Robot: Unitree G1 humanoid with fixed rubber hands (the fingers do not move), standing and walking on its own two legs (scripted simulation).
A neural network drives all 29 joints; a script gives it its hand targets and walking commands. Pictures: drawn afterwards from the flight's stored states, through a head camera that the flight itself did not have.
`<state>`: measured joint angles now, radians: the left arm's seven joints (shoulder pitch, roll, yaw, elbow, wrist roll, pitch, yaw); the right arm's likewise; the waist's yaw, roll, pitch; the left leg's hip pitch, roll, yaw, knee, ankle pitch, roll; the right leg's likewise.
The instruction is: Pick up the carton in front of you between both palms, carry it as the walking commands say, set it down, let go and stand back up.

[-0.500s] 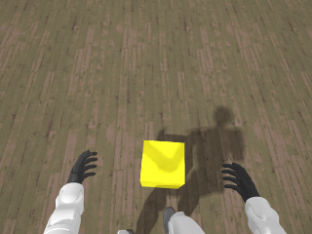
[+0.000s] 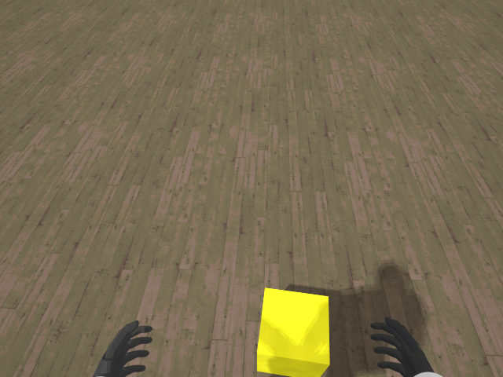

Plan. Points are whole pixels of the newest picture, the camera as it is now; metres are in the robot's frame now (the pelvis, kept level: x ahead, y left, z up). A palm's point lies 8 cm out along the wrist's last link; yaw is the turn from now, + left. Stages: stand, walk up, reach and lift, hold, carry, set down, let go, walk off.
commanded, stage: let go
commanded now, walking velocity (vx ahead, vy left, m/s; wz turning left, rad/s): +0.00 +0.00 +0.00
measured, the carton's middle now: (291, 335) +0.38 -0.11 -0.65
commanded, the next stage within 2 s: stand in 0.22 s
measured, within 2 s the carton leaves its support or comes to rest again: neither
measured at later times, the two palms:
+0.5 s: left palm out of the picture +0.13 +0.27 -0.08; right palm out of the picture +0.14 -0.30 -0.10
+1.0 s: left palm out of the picture +0.11 +0.27 -0.09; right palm out of the picture +0.12 -0.32 -0.10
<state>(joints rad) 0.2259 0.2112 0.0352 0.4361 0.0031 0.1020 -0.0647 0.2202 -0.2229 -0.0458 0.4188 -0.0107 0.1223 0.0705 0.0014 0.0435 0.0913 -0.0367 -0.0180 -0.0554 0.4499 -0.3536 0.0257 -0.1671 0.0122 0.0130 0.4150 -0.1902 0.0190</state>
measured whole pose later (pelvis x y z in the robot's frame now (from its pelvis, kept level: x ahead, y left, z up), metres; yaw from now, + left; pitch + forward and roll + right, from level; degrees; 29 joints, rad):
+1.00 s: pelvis +0.01 -0.03 +0.00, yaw +2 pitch -2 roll +0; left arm 0.13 0.33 0.04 0.90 0.03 0.00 0.01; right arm 0.22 -0.37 -0.01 0.79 -0.03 0.00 -0.03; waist 0.01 0.05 0.02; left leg -0.06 0.00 -0.09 0.44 -0.36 -0.02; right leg -0.21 0.02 -0.03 0.48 -0.24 -0.03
